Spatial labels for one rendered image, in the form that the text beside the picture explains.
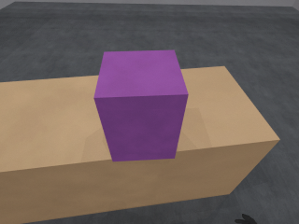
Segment pedestal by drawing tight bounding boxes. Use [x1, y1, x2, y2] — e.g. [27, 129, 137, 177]
[0, 66, 280, 224]

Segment carton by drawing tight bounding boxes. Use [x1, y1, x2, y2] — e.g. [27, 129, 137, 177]
[93, 49, 189, 162]

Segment robot right hand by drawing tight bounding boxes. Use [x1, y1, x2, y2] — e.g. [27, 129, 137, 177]
[235, 214, 257, 224]

